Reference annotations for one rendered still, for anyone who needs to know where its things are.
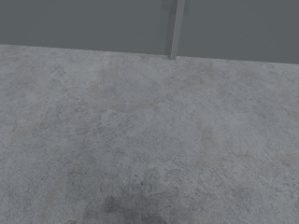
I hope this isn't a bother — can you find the panel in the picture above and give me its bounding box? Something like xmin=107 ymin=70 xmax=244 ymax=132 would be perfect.
xmin=170 ymin=0 xmax=185 ymax=61

